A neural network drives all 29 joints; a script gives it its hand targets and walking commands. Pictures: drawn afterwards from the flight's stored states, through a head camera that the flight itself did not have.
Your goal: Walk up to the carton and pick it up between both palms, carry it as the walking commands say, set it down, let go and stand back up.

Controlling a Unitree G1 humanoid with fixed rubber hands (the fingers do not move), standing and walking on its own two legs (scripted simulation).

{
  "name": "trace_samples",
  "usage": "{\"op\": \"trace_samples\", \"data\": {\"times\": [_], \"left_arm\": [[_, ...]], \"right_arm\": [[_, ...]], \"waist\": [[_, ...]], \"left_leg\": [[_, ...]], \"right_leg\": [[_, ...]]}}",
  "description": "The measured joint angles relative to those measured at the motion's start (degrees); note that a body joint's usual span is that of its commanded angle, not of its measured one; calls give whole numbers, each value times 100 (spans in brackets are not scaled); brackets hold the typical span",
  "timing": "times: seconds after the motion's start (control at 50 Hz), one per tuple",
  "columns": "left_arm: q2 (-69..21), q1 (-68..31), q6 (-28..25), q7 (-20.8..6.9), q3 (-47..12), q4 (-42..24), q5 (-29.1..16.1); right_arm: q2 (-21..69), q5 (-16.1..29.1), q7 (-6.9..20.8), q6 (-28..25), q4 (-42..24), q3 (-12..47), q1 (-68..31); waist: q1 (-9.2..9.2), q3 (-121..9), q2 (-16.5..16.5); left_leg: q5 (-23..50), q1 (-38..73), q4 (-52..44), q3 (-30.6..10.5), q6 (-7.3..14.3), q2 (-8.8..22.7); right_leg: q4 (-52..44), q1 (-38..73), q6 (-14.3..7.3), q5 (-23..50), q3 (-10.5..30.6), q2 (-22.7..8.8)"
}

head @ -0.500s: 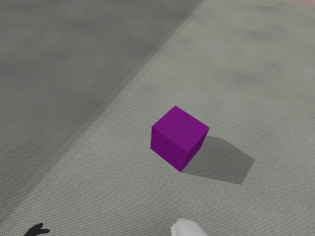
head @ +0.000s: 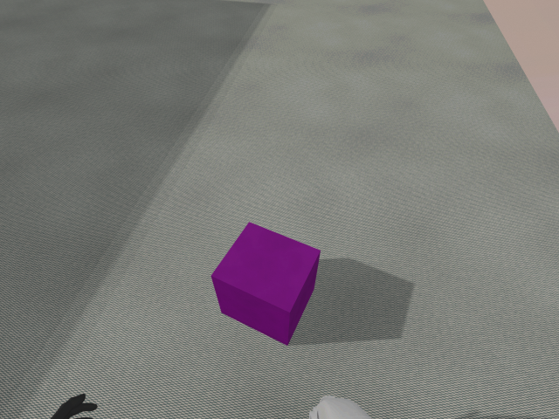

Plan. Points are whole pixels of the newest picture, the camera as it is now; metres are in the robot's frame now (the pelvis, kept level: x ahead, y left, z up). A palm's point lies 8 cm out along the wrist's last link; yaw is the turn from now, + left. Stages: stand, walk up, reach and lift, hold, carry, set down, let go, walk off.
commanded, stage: walk up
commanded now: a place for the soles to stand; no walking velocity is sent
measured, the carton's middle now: (268, 283) +0.65 +0.02 -0.61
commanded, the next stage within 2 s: none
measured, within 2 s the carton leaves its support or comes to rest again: neither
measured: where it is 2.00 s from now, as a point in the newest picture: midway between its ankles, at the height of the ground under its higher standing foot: outside the picture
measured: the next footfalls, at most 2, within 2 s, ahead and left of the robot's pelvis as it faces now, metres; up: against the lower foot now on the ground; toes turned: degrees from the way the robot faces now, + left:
right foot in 0.02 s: +0.14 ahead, -0.11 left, +0.00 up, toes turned +0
left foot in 0.32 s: +0.21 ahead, +0.13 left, +0.00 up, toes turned +3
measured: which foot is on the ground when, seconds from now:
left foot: down 0.00-0.04, up 0.06-0.30, down 0.32-1.00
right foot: up 0.00-0.00, down 0.02-1.00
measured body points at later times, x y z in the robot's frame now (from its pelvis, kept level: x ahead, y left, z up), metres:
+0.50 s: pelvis +0.09 +0.00 -0.01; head +0.12 +0.00 +0.44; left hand +0.17 +0.32 -0.12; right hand +0.21 -0.31 -0.11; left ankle +0.17 +0.13 -0.71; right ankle +0.09 -0.11 -0.71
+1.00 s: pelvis +0.12 +0.01 +0.03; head +0.13 +0.00 +0.48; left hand +0.24 +0.31 -0.09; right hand +0.20 -0.31 -0.09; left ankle +0.17 +0.13 -0.71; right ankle +0.09 -0.11 -0.71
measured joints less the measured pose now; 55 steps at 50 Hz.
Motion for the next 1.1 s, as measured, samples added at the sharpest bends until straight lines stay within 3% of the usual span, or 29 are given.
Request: {"op": "trace_samples", "data": {"times": [0.02, 0.06, 0.1, 0.14, 0.28, 0.32, 0.36, 0.4, 0.52, 0.76, 1.1], "left_arm": [[-18, -6, -65, -15, 13, -28, 6], [39, -4, -188, 23, 45, -133, 18], [36, 70, -223, 77, 49, -174, -13], [-12, 163, -203, 143, 7, -166, -21], [-26, 441, -237, 313, -168, -91, -57], [-7, 437, -219, 361, -240, -23, -114], [3, 330, -154, 400, -281, 82, -173], [-21, 224, -78, 438, -318, 174, -195], [-192, 15, -68, 434, -440, 635, -53], [-221, -582, -81, 476, -487, 1209, -118], [-336, -863, 34, 390, -527, 1785, -113]], "right_arm": [[-48, -2, 2, 25, -18, -18, 37], [-41, 38, 5, 103, -7, -46, 62], [-57, 55, -1, 232, 49, -27, -55], [-107, 78, -2, 273, 63, -56, -202], [-136, 59, 4, 279, 151, -115, -660], [-112, 68, -5, 264, 171, -90, -764], [-21, 70, -24, 272, 215, -63, -912], [80, 103, -17, 301, 243, 20, -1109], [439, 128, 33, 456, 528, 197, -1563], [444, 204, 21, 429, 1296, 231, -2055], [451, 156, 60, 476, 1952, 243, -2046]], "waist": [[1, 37, 92], [21, 131, 153], [95, 139, 195], [147, 153, 301], [343, 290, 429], [397, 353, 408], [406, 434, 300], [430, 503, 225], [318, 279, 153], [285, 231, 202], [146, 108, 210]], "left_leg": [[-89, 5, 129, -41, 54, 105], [-212, -314, 988, -351, 305, 172], [-203, -805, 1954, -765, 459, -25], [-56, -1189, 2295, -927, 528, -135], [280, -1561, 862, -699, 443, -257], [1057, -1326, 205, -627, 538, -328], [1158, -1271, 198, -574, 305, -418], [928, -1272, 349, -512, 221, -434], [839, -1149, 166, -525, 191, -451], [1101, -411, -732, -335, 228, -461], [1676, 209, -1976, -238, 197, -454]], "right_leg": [[-493, 166, -20, 330, -95, 20], [-585, 269, -83, 1211, -252, 114], [-501, 310, -170, 1056, -286, 201], [-617, 446, -218, 931, -305, 274], [-707, 744, -156, 704, -256, 252], [-461, 714, -98, 517, -204, 214], [-159, 646, -31, 295, -144, 105], [-31, 632, 27, 200, -78, 74], [-335, 814, -12, 214, -97, 65], [-1281, 1492, 73, 583, 74, 52], [-2562, 2078, 89, 1227, 150, 75]]}}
